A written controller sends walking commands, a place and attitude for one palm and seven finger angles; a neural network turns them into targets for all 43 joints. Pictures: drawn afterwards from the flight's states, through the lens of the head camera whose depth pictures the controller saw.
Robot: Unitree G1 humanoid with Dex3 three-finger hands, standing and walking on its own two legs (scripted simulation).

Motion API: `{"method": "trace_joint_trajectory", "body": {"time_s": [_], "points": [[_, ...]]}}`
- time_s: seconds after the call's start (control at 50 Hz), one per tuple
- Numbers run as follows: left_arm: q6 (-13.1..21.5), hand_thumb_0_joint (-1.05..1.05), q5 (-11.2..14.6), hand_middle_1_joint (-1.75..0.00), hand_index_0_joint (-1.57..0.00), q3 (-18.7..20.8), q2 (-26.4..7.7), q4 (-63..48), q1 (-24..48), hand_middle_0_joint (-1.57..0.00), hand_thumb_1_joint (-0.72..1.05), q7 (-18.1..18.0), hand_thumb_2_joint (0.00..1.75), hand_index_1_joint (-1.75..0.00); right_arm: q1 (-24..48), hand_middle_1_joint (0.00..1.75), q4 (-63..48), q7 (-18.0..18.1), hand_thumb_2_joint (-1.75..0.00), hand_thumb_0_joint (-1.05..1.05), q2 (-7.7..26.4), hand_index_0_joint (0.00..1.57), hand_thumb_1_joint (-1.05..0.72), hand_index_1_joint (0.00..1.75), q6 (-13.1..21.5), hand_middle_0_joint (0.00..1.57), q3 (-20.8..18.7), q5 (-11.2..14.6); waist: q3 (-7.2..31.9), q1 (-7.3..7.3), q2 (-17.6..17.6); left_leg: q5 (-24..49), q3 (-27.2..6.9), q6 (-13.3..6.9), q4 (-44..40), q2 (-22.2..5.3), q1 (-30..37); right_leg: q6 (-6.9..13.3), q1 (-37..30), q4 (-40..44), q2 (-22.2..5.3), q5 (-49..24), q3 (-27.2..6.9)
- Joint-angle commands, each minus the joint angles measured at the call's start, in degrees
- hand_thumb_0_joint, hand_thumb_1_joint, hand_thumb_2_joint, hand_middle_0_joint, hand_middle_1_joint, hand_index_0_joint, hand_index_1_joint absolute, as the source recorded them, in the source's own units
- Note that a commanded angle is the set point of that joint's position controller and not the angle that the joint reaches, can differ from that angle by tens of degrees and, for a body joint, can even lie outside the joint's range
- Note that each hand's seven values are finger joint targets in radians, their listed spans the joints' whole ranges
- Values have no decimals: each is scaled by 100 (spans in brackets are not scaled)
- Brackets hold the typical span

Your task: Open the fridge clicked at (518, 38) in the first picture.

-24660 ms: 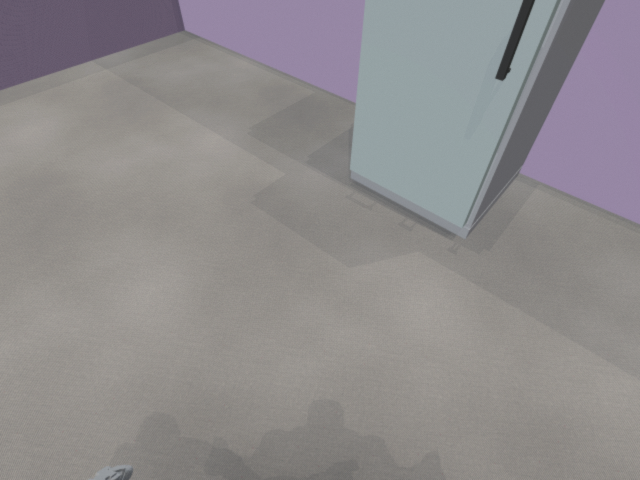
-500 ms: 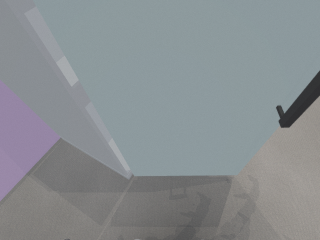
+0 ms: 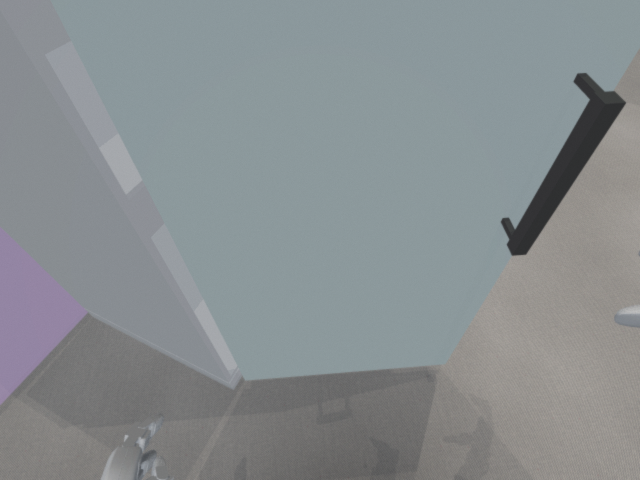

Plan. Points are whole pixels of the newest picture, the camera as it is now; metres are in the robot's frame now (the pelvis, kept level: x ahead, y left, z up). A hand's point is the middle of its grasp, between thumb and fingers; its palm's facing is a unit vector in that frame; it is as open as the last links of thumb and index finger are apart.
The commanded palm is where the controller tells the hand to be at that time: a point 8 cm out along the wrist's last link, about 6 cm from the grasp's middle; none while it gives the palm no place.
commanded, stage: slip the hand off the handle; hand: right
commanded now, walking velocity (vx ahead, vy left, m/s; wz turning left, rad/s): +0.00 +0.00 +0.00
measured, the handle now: (546, 177) +0.49 -0.28 +0.11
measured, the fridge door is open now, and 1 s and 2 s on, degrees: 60 60 60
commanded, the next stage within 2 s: draw the hand back to the body in 0.14 s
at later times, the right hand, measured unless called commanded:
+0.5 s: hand out of the picture +0.30 -0.33 +0.13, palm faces +0.19 +0.98 +0.01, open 14.7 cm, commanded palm +0.25 -0.37 +0.13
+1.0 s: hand out of the picture +0.24 -0.31 +0.14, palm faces +0.51 +0.80 -0.32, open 13.3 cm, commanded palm +0.19 -0.33 +0.17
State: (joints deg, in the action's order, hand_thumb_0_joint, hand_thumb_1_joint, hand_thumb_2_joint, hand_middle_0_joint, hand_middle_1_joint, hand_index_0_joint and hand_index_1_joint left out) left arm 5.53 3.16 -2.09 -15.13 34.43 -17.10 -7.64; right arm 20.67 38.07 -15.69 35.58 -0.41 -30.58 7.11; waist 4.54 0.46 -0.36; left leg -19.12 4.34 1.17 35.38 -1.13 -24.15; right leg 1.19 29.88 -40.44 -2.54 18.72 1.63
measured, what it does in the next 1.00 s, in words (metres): stands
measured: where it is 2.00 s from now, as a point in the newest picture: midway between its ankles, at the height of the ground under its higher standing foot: outside the picture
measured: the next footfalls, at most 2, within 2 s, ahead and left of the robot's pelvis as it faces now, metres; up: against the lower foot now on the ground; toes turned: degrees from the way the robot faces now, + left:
none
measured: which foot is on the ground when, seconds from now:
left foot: down 0.00-1.00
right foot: down 0.00-1.00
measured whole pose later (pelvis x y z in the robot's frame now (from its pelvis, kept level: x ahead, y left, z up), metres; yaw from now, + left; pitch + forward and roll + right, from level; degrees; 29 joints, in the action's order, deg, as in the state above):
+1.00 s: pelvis +0.00 +0.01 +0.02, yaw +0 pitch +0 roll +1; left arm 11.3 1.3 -2.9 -14.0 36.7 -11.6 -6.9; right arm -9.4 0.5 3.6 23.4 3.3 -24.2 6.3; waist 1.1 -3.4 -1.6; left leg -16.6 3.8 0.5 27.9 -1.3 -11.1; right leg 0.2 15.4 -30.5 -1.9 14.9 2.3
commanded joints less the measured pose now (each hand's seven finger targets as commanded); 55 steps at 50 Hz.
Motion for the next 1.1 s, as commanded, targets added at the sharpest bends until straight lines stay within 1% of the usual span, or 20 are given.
{"method": "trace_joint_trajectory", "body": {"time_s": [0.0, 0.04, 0.12, 0.14, 0.24, 0.26, 0.28, 0.32, 0.38, 0.44, 0.58, 0.64, 0.72, 0.74, 0.76, 0.78, 0.8, 0.84, 0.94, 1.08], "points": [[339, 0, 2, -30, -20, 343, -956, -590, -20, -20, 90, -117, 90, -30, 1650, 115, -1281, 31, -20, 0, 1857, 25, 55, 115, 209, 25, -271, 170, 1173, 19, -735, 876, -13, -211, -442, 342, -157, 31, -1441, 688, 167, -1288, -329], [392, 0, -5, -30, -20, 345, -967, -603, 26, -20, 90, -120, 90, -30, 1627, 115, -1508, 57, -20, 0, 1964, 25, 55, 115, 236, 25, -373, 208, 1328, -16, -693, 950, -56, -211, -456, 335, -26, 43, -1454, 651, 199, -1318, -302], [489, 0, 3, -30, -20, 309, -892, -661, 151, -20, 90, -120, 90, -30, 1289, 115, -1836, 53, -20, 0, 1678, 25, 55, 115, 279, 25, -203, 274, 1272, -37, -757, 1016, -23, -230, -426, 345, 63, 44, -1488, 629, 221, -1424, -289], [500, 0, -12, -30, -20, 319, -938, -619, 149, -20, 90, -127, 90, -30, 1410, 115, -1869, 77, -20, 0, 1900, 25, 55, 115, 284, 25, -388, 271, 1341, -47, -692, 1034, -48, -211, -439, 334, 81, 39, -1485, 643, 208, -1396, -312], [590, 0, -33, -30, -20, 286, -944, -475, 171, -20, 90, -199, 90, -30, 1860, 115, -1717, 85, -20, 0, 2018, 25, 55, 115, 315, 25, -378, 207, 1284, 46, -795, 869, -112, -189, -484, 303, -2, 58, -1441, 608, 230, -1174, -279], [681, 0, 6, -30, -20, 289, -958, -455, 152, -20, 90, -257, 90, -30, 2075, 115, -2247, -492, -20, 0, 1214, 25, 55, 115, 900, 25, -271, 1282, 1502, 293, -627, 1188, -124, -233, -561, 363, 208, -15, -1789, 549, 218, -1366, -343], [739, 0, -19, -30, -20, 268, -959, -377, 239, -20, 90, -288, 90, -30, 1615, 115, -1925, -822, -20, 0, 1564, 25, 55, 115, 1165, 25, -584, 1426, 1628, 41, -668, 1414, -169, -255, -416, 372, 379, -1, -1790, 447, 224, -1516, -315], [797, 0, -12, -30, -20, 243, -957, -396, 255, -20, 90, -301, 90, -30, 1161, 115, -1728, -1301, -20, 0, 1847, 25, 55, 115, 1451, 25, -808, 1610, 1653, -128, -755, 1667, -196, -264, -286, 358, 521, 24, -1589, 413, 273, -1675, -272], [818, 0, 67, -30, -20, 220, -897, -623, 410, -20, 90, -214, 90, -30, 269, 115, -1383, -1382, -20, 0, 1637, 25, 55, 115, 824, 25, -729, 1514, 1210, -345, -772, 1540, -112, -216, -290, 268, 435, 14, -1247, 619, 262, -1517, -263], [840, 0, 103, -30, -20, 237, -909, -845, 459, -20, 90, -144, 90, -30, 18, 115, -2007, -1175, -20, 0, 1880, 25, 55, 115, 341, 25, -1018, 1538, 1251, -418, -542, 1568, -154, -175, -364, 221, 589, 34, -1158, 649, 270, -1476, -226], [996, 0, 103, -30, -20, 237, -841, -781, 524, -20, 90, -167, 90, -30, -110, 115, -2937, -809, -20, 0, 1197, 25, 55, 115, 521, 25, -706, 1635, 928, -190, -431, 1055, -168, -140, -518, 309, 318, 18, -1342, 738, 219, -1093, -233], [1097, 0, 105, -30, -20, 221, -815, -765, 670, -20, 90, -249, 90, -30, 67, 115, -3476, -773, -20, 0, 1145, 25, 55, 115, 453, 25, -534, 1606, 1052, -208, -776, 889, -231, -162, -611, 278, 414, 25, -1552, 790, 224, -988, -253], [1176, 0, 107, -30, -20, 167, -757, -745, 780, -20, 90, -288, 90, -30, -462, 107, -3708, -674, -27, 0, 983, 25, 41, 107, 225, 25, -515, 1628, 901, -290, -552, 936, -173, -167, -685, 275, 614, 25, -1578, 881, 231, -1049, -282], [1178, 0, 92, -30, -20, 165, -760, -748, 811, -20, 90, -275, 90, -30, -553, 104, -3880, -624, -29, 0, 1135, 24, 37, 104, 183, 24, -676, 1596, 990, -353, -581, 1011, -161, -158, -673, 258, 687, 15, -1602, 912, 215, -1090, -282], [1119, 0, -147, -30, -20, 158, -794, -657, 880, -20, 90, -161, 90, -30, -382, 102, -3869, 410, -31, 0, 1587, 24, 33, 102, 440, 24, -685, 686, 417, -326, -631, 804, -333, -173, -1081, 156, 653, -49, -1365, 1024, 343, -982, -145], [1092, 0, -172, -30, -20, 157, -720, -626, 928, -20, 90, -115, 90, -30, -859, 100, -3645, 889, -32, 0, 895, 24, 30, 100, 487, 24, -320, 566, 211, -255, -478, 644, -218, -170, -1070, 103, 661, -93, -1342, 1169, 296, -821, -193], [1027, 0, -163, -30, -20, 182, -691, -605, 938, -20, 90, -82, 90, -30, -1238, 98, -3849, 1222, -34, 0, 614, 24, 26, 98, 541, 24, -144, 387, 244, -296, -453, 604, -169, -177, -1066, 120, 750, -86, -1509, 1276, 239, -791, -193], [944, 0, -183, -30, -20, 224, -714, -612, 978, -20, 90, -28, 90, -30, -1594, 94, -4577, 1681, -37, 0, 709, 24, 19, 94, 660, 24, -197, 182, 686, -352, -523, 906, -189, -194, -1090, 100, 1164, -37, -1806, 1348, 213, -1086, -88], [844, 0, -217, -30, -20, 264, -649, -512, 1086, -20, 90, 28, 90, -30, -1909, 83, -5206, 2217, -46, 0, 290, 23, 1, 83, 795, 23, 120, -156, 358, -289, -487, 982, -179, -173, -1272, 161, 1303, -4, -2040, 1616, 158, -1160, 35], [759, 0, -272, -30, -20, 267, -533, -458, 1197, -20, 90, 62, 90, -30, -2438, 68, -5722, 2380, -58, 0, -72, 22, -25, 68, 897, 22, 323, -350, 262, -366, -621, 1251, -130, -188, -1348, 185, 1556, -4, -2417, 1841, 151, -1594, 53]]}}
